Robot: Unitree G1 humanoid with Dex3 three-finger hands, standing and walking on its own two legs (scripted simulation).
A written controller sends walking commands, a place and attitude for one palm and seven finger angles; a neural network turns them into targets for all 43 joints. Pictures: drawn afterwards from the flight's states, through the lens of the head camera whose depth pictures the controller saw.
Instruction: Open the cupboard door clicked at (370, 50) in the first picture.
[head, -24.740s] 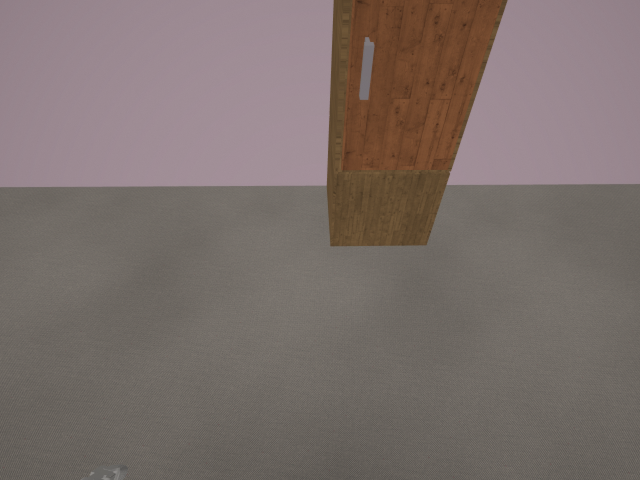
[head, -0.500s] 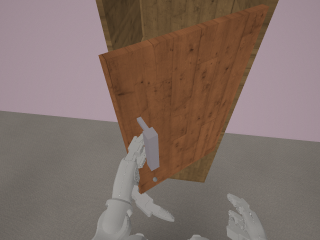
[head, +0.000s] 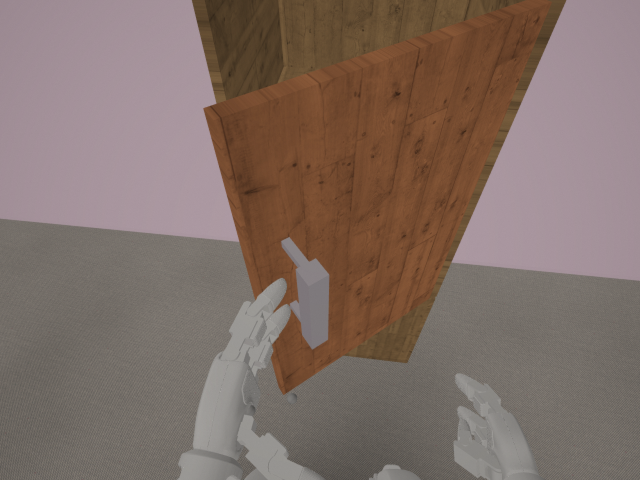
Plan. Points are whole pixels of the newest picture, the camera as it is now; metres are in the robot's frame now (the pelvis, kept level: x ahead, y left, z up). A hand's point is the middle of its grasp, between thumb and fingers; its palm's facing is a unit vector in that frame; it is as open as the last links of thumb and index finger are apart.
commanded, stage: slide the hand sideways off the handle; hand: left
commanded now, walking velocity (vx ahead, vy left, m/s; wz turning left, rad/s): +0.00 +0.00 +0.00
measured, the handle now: (303, 295) +0.31 +0.04 +0.09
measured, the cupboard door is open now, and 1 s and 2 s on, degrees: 41 41 41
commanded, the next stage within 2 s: draw the hand back to the body in 0.54 s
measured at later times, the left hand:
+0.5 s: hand (236, 436) +0.16 +0.09 +0.08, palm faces -0.10 -1.00 -0.01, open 16.3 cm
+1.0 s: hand (176, 422) +0.16 +0.14 +0.12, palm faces -0.10 -0.99 -0.06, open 16.3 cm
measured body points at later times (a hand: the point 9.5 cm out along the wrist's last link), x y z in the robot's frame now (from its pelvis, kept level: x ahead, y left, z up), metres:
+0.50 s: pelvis +0.00 -0.01 -0.01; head +0.03 -0.02 +0.44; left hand +0.16 +0.15 +0.09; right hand +0.19 -0.24 -0.07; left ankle +0.00 +0.11 -0.66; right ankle +0.02 -0.12 -0.66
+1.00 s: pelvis +0.00 +0.00 +0.01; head +0.01 +0.00 +0.46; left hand +0.16 +0.19 +0.13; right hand +0.18 -0.21 -0.04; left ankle +0.00 +0.11 -0.66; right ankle +0.01 -0.12 -0.66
